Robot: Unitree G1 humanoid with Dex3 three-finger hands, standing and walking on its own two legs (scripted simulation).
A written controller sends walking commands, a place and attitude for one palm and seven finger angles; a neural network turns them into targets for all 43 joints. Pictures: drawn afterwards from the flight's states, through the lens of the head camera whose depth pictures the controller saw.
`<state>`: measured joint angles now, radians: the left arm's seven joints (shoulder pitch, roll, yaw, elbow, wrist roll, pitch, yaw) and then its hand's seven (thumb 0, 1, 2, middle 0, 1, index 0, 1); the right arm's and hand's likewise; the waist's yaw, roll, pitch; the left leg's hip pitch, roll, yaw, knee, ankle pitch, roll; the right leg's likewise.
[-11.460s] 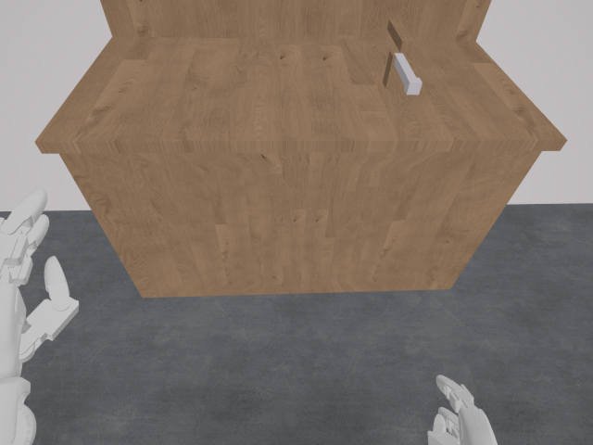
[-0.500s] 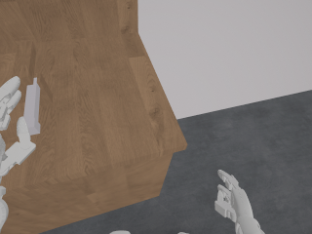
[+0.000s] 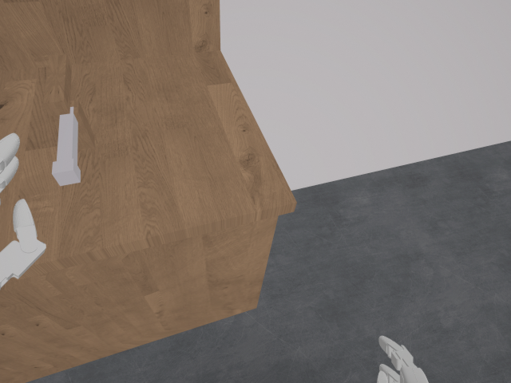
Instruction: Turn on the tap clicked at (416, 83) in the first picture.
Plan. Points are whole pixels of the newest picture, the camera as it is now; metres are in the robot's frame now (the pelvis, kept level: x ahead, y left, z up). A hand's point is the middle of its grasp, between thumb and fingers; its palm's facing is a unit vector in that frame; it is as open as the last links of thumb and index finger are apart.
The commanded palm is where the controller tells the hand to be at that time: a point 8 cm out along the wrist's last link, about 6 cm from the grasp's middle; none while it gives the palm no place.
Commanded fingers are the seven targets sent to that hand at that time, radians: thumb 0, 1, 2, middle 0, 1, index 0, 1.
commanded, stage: come to a stop and stand still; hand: left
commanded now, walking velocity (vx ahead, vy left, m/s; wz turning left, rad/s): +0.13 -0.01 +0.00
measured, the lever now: (66, 172) +0.37 +0.32 +0.10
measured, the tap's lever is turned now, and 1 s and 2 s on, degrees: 0 0 0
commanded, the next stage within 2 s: look again from close up in 0.78 s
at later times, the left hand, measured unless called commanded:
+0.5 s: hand (34, 222) +0.23 +0.26 +0.19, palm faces +0.42 -0.82 -0.39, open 7.4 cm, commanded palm +0.17 +0.28 +0.19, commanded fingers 0.00 0.90 0.90 -0.20 -0.30 -0.20 -0.30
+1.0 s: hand (47, 222) +0.25 +0.26 +0.16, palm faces +0.40 -0.84 -0.36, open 7.4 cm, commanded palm +0.19 +0.29 +0.19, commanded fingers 0.00 0.90 0.90 -0.20 -0.30 -0.20 -0.30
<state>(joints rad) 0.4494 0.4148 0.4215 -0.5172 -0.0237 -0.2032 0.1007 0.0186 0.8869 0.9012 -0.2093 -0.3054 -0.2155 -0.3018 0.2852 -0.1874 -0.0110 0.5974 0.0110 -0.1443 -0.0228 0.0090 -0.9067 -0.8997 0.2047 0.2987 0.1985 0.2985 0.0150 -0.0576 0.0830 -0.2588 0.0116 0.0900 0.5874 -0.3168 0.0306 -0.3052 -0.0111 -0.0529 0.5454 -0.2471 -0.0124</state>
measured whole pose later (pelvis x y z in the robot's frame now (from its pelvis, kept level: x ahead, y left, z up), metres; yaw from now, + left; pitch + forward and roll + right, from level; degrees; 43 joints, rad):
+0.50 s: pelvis +0.01 +0.00 +0.01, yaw +0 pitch +0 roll +0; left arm 0.36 0.39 0.39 -0.34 -0.08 -0.29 0.09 0.01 0.90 0.90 -0.20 -0.30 -0.21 -0.30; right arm 0.24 -0.22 0.04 0.59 0.00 -0.16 0.01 0.01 -0.90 -0.90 0.21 0.30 0.20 0.30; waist 0.03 0.03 0.01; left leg -0.22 0.00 0.07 0.51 -0.29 0.03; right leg -0.28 0.01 -0.02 0.48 -0.21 -0.01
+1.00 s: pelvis +0.03 +0.01 +0.01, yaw +0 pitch +1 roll -1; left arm 0.42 0.34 0.35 -0.45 -0.05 -0.17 0.11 0.02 0.89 0.90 -0.21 -0.30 -0.21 -0.30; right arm 0.13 -0.20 0.04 0.56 -0.01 -0.08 -0.03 0.01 -0.91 -0.90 0.21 0.30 0.20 0.30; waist 0.03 -0.01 0.04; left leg -0.18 -0.01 0.06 0.46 -0.29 0.04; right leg -0.22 0.01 -0.03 0.41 -0.20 0.00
